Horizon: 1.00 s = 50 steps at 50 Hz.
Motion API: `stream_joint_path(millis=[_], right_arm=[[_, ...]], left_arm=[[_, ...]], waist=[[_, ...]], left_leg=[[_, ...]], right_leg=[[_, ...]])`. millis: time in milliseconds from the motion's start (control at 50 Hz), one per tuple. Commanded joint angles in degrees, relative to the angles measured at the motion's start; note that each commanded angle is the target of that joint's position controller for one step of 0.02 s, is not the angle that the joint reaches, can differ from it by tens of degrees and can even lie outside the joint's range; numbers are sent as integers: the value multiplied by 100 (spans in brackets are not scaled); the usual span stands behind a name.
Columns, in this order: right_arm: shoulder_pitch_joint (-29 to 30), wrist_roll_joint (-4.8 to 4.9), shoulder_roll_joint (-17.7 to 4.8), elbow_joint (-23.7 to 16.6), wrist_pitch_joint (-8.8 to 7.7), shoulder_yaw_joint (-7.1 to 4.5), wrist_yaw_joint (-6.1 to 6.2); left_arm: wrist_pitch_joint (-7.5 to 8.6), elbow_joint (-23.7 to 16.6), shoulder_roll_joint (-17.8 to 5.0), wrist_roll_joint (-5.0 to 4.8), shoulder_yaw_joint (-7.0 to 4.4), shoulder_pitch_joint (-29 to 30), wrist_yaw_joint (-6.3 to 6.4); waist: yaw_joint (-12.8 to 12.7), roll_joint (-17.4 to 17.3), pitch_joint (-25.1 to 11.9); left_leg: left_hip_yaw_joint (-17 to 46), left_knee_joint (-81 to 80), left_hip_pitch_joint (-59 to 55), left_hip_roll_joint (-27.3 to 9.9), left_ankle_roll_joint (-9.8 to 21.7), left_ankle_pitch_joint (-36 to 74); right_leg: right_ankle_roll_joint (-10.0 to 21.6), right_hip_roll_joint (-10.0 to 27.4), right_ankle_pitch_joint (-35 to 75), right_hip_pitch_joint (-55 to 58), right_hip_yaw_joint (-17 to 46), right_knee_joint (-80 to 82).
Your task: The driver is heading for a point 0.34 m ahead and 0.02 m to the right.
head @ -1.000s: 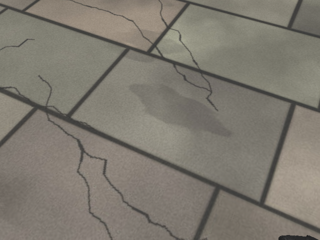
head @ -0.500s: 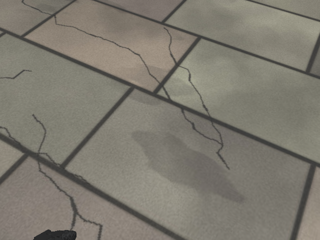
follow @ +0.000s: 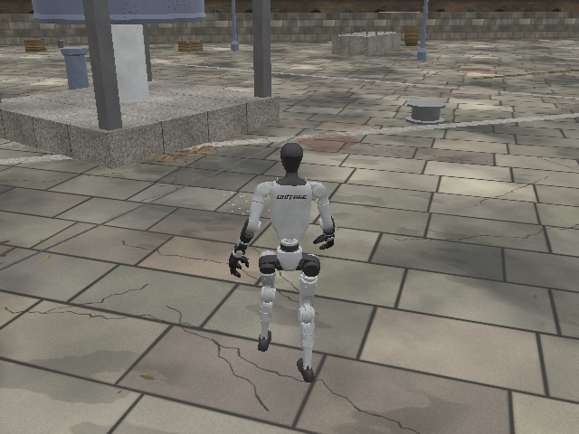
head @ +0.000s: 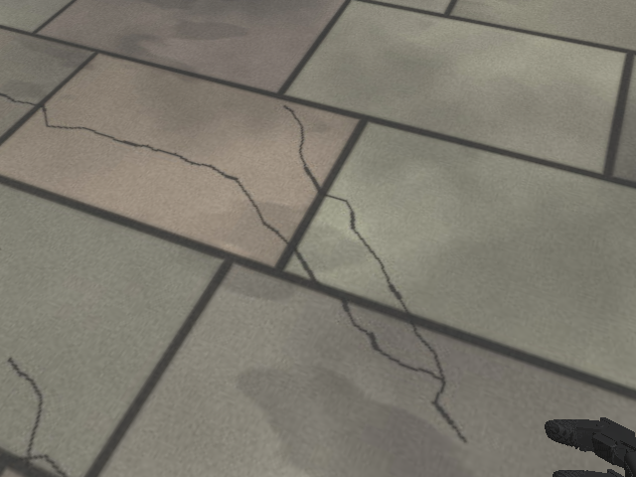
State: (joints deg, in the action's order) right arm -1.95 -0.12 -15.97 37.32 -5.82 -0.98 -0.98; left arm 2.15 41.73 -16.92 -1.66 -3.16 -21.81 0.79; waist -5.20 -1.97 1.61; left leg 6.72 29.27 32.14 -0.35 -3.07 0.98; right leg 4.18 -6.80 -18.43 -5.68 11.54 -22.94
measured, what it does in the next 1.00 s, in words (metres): walks ahead: left foot, then right foot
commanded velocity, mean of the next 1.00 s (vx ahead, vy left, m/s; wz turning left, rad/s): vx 0.21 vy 0.00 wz -0.23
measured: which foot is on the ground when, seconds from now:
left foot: up 0.00-0.04, down 0.06-0.52, up 0.54-0.76, down 0.78-1.00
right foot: down 0.00-0.08, up 0.10-0.48, down 0.50-1.00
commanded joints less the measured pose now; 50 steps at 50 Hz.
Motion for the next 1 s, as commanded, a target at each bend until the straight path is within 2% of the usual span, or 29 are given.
stream_joint_path(millis=[20, 40, 60, 80, 100, 120, 140, 180, 220, 260, 300, 400, 440, 480, 500, 520, 540, 560, 580, 620, 640, 680, 760, 780, 800, 820, 860, 920, 1000], right_arm=[[110, 59, -757, -401, -166, -301, -5], [-339, 46, -855, -291, -190, -376, 25], [-1044, -41, -1062, -212, -214, -464, 68], [-1784, -139, -1512, -140, -171, -582, 117], [-2028, -7, -1409, 35, -88, -593, 60], [-1740, 49, -928, -66, -57, -481, 69], [-1494, 26, -730, -96, -11, -421, 90], [-1149, -36, -525, -25, 6, -338, 97], [-1038, -75, -487, 77, -36, -324, 77], [-1004, -62, -642, 232, -69, -369, 56], [-912, -12, -802, 345, -27, -408, 70], [-1171, 105, -981, 665, 137, -402, 119], [-1176, 173, -1069, 752, 180, -419, 118], [-1182, 210, -986, 819, 201, -383, 120], [-1406, 97, -807, 833, 161, -311, 110], [-1938, -105, -406, 767, 101, -134, 52], [-2096, -64, -381, 905, 184, -64, 12], [-1855, 59, -754, 909, 306, -178, 2], [-1554, 113, -738, 859, 415, -195, 43], [-1440, 20, -712, 881, 628, -227, 193], [-1554, 8, -633, 941, 694, -215, 237], [-1712, -16, -474, 1053, 728, -183, 277], [-1588, -98, -317, 1097, 686, -150, 242], [-1492, -185, -379, 1038, 675, -145, 229], [-1348, -196, -659, 921, 664, -180, 247], [-1071, -108, -902, 988, 666, -252, 265], [-880, -153, -483, 974, 569, -143, 254], [-992, -78, -431, 1082, 425, -115, 251], [-1184, -47, -438, 1236, 413, -107, 268]], left_arm=[[-11, -295, -896, 9, -266, 74, 51], [-24, -329, -792, 24, -234, 167, 40], [-5, -413, -521, 73, -135, 226, 8], [34, -521, -136, 59, -13, -307, 2], [73, -597, -302, -38, 10, -665, 11], [53, -501, -812, -80, -118, -336, 14], [16, -577, -924, -24, -162, 166, 9], [-11, -705, -764, 60, -187, 532, -25], [-54, -722, -493, 44, -142, 498, -48], [-74, -780, -305, 104, -85, 563, -28], [-59, -806, -180, 167, -15, 682, -46], [31, -914, -185, 152, 26, 1379, -214], [43, -972, -335, 180, -36, 1434, -241], [51, -827, -517, 239, -141, 1017, -199], [43, -816, -881, 275, -240, 755, -126], [-22, -908, -1161, 439, -233, 562, -43], [-71, -852, -584, 365, -68, 497, -58], [-99, -815, -359, 271, 10, 671, -122], [-103, -784, -331, 232, 22, 985, -156], [-118, -782, -528, 240, -36, 1579, -161], [-143, -767, -616, 289, -76, 1756, -150], [-155, -706, -473, 322, -59, 1842, -119], [-178, -473, -221, 257, 20, 1842, -70], [-172, -332, -85, 263, 65, 1623, -76], [-171, -244, -73, 309, 71, 1435, -83], [-179, -242, -56, 292, 46, 1269, -75], [-186, -179, -215, 276, -13, 1514, -6], [-199, 27, -184, 286, -35, 1348, 41], [-167, 270, -143, 238, -51, 1286, 37]], waist=[[342, 925, -228], [599, 915, -417], [944, 688, -1051], [950, -454, -1935], [837, -1682, -2149], [939, -866, -1328], [966, -399, -723], [757, -280, -117], [592, -410, 44], [482, -341, -12], [466, -309, -209], [723, -312, -479], [639, -352, -499], [377, -195, -686], [325, 209, -983], [493, 1244, -1707], [383, 1493, -2415], [350, 1035, -2034], [428, 821, -1484], [649, 797, -873], [757, 938, -742], [779, 1031, -792], [807, 917, -722], [771, 758, -559], [593, 356, -266], [314, -470, -22], [426, -492, 131], [472, -279, 16], [567, 15, -174]], left_leg=[[-114, -289, -942, 135, 228, -398], [-208, -552, -1623, 103, 395, -363], [211, -416, -2905, -468, 713, -465], [2012, -414, -4975, -1744, 1432, -987], [3906, -934, -5419, -2459, 1914, -2322], [3455, -1138, -4724, -2259, 1708, -3001], [2560, -1204, -4012, -1999, 1482, -2656], [1471, -1527, -2968, -1544, 1343, -1554], [779, -1667, -2388, -1323, 1400, -7], [244, -1605, -2278, -1321, 1546, 1820], [-200, -1533, -2337, -1254, 1557, 2549], [-618, -1315, -2543, -1117, 1338, 2294], [-496, -952, -2723, -1226, 1232, 2119], [-575, -183, -2627, -966, 971, 1939], [-799, 560, -2221, -626, 665, 1179], [-969, 2026, -781, -140, 247, -1624], [-409, 2832, -610, -92, 41, -4058], [-210, 3074, -533, -273, -23, -4133], [-295, 3052, -307, -352, -52, -4004], [-352, 2470, -702, -445, -181, -3380], [-478, 2243, -1102, -353, -234, -3084], [-571, 1757, -1598, -288, -226, -2581], [-710, 243, -2448, -176, 41, -1187], [-533, -130, -2570, -303, 167, -901], [-133, -477, -2352, -673, 357, -1026], [-106, -650, -1408, -686, 573, -2408], [-107, -1005, -773, -545, 455, -3092], [-252, -781, -1166, -443, 321, -2229], [-343, -572, -1558, -374, 365, -1506]], right_leg=[[579, 1403, 1621, -150, 1399, 9], [447, 1222, 1859, -251, 1312, -391], [264, 947, 1716, -682, 1010, -1486], [-139, 200, 73, -2268, 207, -3337], [-284, 239, -1641, -3537, -105, -4539], [-355, 599, -1192, -3926, -24, -5033], [-396, 786, -714, -3925, -250, -5105], [-429, 1102, -149, -3679, -357, -4708], [-498, 1118, -97, -3253, -502, -4419], [-622, 1035, -84, -3135, -620, -3862], [-668, 1030, 450, -2919, -746, -3090], [-517, 833, 1735, -1996, -1001, -1388], [-339, 772, 1580, -1773, -984, -954], [-79, 583, 2191, -843, -1125, -173], [151, 1066, 4156, 9, -708, -189], [1057, 2493, 6501, 1714, 789, -714], [1680, 3036, 6208, 1757, 1483, -509], [1492, 2696, 5027, 1177, 1224, -269], [1212, 2411, 4070, 727, 916, -90], [888, 2073, 2755, -490, 476, 342], [841, 1908, 2451, -1014, 265, 477], [818, 1752, 1972, -1319, 8, 541], [479, 1507, 65, -1656, -157, 449], [169, 1326, -602, -1813, -217, 416], [-113, 1059, -1031, -1876, -377, 164], [-326, 737, -562, -1384, -776, 55], [-389, 717, 188, -695, -853, -319], [-303, 792, 722, -654, -775, -322], [-327, 817, 1333, -596, -788, -363]])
